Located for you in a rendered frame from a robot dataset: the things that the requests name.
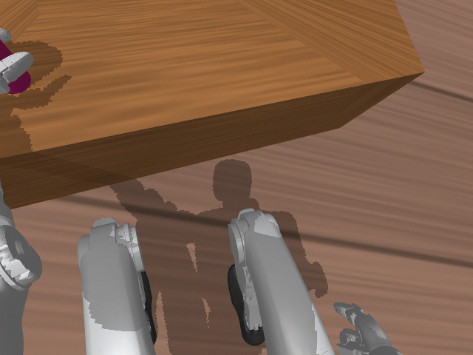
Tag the left robot arm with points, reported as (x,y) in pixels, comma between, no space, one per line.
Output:
(20,266)

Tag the left robot hand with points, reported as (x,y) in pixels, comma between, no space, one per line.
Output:
(13,66)

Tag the right robot hand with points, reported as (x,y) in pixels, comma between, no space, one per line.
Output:
(367,336)

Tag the right robot foot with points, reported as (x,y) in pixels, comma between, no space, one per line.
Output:
(252,337)

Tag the left robot foot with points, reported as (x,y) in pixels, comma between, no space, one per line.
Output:
(148,306)

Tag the can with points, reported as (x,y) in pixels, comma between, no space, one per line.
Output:
(23,82)

